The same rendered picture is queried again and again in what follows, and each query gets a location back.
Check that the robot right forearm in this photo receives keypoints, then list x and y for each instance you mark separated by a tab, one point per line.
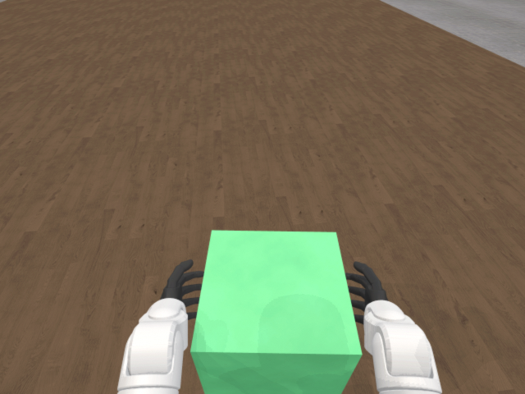
402	356

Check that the robot left forearm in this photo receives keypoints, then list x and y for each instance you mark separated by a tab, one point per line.
153	357

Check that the robot left hand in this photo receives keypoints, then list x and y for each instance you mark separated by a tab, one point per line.
175	289

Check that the robot right hand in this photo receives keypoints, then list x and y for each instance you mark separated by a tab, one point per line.
373	290

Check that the carton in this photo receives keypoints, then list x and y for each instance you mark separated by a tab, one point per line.
274	315

